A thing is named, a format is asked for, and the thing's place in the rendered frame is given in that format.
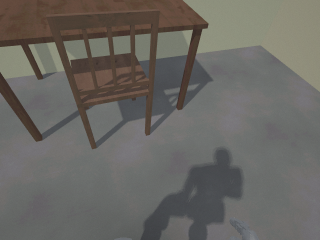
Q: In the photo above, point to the right robot hand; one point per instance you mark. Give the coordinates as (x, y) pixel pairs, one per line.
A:
(243, 229)

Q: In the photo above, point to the table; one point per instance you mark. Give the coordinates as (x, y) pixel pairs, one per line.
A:
(24, 22)

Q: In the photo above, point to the chair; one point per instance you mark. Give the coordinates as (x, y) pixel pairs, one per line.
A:
(111, 78)

